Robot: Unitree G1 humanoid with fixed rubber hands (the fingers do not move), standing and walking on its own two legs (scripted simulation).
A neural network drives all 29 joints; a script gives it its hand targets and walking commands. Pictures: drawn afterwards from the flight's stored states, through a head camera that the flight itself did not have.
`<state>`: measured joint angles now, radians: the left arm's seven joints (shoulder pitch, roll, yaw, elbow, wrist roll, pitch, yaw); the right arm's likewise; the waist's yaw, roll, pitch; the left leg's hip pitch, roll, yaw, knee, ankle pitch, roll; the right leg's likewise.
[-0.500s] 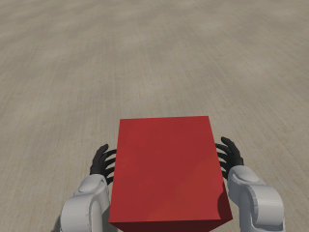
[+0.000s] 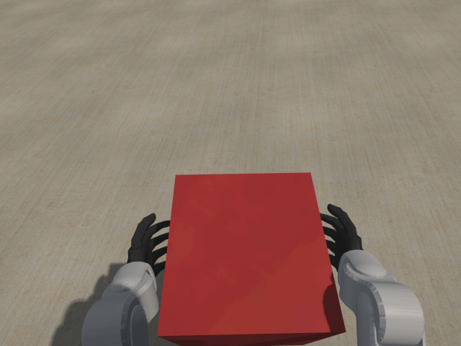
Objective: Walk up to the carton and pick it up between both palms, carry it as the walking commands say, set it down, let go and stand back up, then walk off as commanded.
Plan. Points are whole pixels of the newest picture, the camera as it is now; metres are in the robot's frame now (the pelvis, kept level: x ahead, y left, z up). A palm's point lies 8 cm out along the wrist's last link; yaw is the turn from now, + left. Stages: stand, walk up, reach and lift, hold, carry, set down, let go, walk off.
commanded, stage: carry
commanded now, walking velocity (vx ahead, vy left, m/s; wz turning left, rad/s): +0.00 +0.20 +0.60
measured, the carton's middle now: (243, 266) +0.26 +0.01 +0.02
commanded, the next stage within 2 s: none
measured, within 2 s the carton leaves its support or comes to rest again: neither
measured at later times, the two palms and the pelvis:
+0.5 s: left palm out of the picture +0.11 +0.41 +0.07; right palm (161, 284) +0.21 +0.13 +0.07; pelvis -0.06 +0.19 +0.00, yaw +17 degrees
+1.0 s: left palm out of the picture -0.06 +0.63 +0.08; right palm out of the picture +0.11 +0.39 +0.09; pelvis -0.17 +0.37 +0.00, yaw +35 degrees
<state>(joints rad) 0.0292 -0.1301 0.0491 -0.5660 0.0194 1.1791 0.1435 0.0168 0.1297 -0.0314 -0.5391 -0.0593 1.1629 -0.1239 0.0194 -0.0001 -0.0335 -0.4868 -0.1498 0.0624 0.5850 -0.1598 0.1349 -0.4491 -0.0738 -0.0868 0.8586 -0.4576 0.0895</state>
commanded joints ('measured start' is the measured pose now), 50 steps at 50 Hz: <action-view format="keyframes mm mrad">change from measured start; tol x64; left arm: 1 -472 -830 -706 -161 -318 -38 -159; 50 -517 -869 -736 -204 -320 -36 -143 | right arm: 1 -450 863 675 -142 295 -26 113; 50 -409 892 652 -117 325 -12 131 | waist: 1 2 75 -359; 3 11 -633 -290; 18 -41 384 -316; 33 -5 -592 -276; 50 -28 212 -368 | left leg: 1 148 250 -310 -275 -8 -99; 4 -200 169 -109 593 -292 -199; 22 434 354 -267 -51 679 38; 31 10 193 -202 -166 258 -233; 34 -192 192 -192 661 -329 -174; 42 53 111 96 36 -226 -181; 50 487 365 -272 -44 722 22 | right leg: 1 344 -28 24 -416 37 -42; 10 404 -321 -25 -385 902 -100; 21 -204 -100 35 365 -136 33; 31 506 -72 13 -529 -29 -71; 38 462 -313 9 -357 970 -122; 50 -191 -90 22 302 -134 28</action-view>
